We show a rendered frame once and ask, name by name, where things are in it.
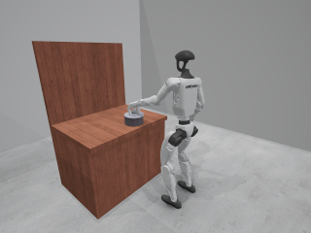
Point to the left robot hand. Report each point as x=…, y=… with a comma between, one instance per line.
x=134, y=106

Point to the lid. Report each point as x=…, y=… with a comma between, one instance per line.
x=133, y=116

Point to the robot head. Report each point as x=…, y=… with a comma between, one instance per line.
x=185, y=56

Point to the table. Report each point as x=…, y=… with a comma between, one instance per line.
x=101, y=161

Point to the pot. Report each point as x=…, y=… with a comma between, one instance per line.
x=133, y=121

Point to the left robot forearm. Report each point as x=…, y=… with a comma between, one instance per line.
x=146, y=101

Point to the right robot forearm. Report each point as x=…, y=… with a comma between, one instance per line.
x=196, y=110

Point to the robot right thigh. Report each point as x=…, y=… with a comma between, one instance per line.
x=182, y=155

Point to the robot right upper arm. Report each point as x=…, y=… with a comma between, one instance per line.
x=200, y=96

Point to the robot left upper arm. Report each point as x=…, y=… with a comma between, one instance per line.
x=169, y=85

